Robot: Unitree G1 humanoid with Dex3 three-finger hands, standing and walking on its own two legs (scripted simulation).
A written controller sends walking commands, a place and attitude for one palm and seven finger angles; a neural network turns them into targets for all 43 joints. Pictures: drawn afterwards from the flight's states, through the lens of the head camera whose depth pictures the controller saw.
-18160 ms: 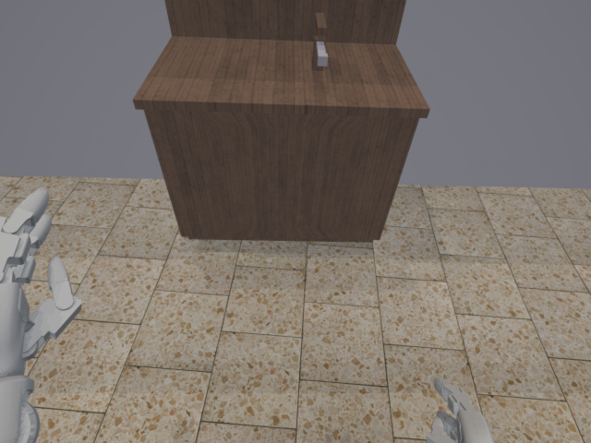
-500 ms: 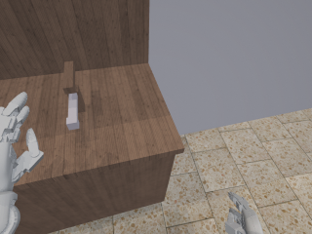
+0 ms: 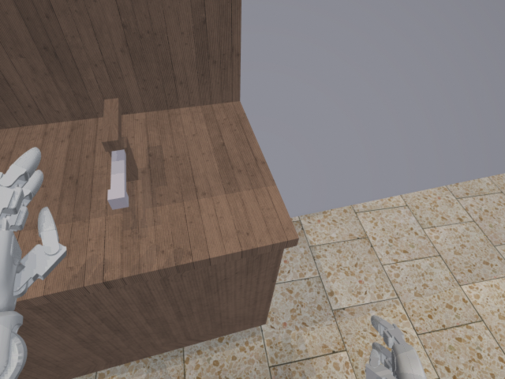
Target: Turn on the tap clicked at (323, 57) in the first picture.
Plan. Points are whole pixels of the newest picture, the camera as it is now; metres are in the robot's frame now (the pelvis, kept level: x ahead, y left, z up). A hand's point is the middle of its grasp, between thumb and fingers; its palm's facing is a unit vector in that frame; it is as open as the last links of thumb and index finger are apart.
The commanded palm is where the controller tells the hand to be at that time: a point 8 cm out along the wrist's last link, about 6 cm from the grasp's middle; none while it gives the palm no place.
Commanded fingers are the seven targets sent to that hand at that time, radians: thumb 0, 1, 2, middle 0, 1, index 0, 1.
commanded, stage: look again from close up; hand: left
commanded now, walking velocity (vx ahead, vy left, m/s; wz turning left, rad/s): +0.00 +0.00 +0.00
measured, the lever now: (118, 198) +0.39 +0.27 +0.04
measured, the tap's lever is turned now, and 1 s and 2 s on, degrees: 0 0 0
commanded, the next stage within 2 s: turn the palm inward beside the body in 0.04 s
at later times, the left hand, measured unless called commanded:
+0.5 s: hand (79, 281) +0.20 +0.23 +0.13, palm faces +0.42 -0.83 -0.37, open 7.5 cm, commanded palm +0.15 +0.27 +0.16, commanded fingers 0.00 0.90 0.90 -0.20 -0.30 -0.20 -0.30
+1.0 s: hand (86, 274) +0.20 +0.22 +0.13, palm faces +0.50 -0.81 -0.29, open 7.4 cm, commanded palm +0.15 +0.25 +0.15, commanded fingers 0.00 0.90 0.90 -0.20 -0.30 -0.20 -0.30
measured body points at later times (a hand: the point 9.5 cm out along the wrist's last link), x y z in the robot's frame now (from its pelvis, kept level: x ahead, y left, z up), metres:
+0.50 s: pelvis +0.00 -0.03 -0.01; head +0.00 -0.04 +0.44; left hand +0.17 +0.27 +0.15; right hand +0.21 -0.24 -0.08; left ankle +0.00 +0.10 -0.74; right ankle +0.02 -0.13 -0.74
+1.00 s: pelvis +0.03 -0.06 -0.02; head +0.03 -0.08 +0.43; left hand +0.17 +0.26 +0.15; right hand +0.22 -0.29 -0.11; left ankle +0.00 +0.10 -0.74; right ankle +0.02 -0.13 -0.74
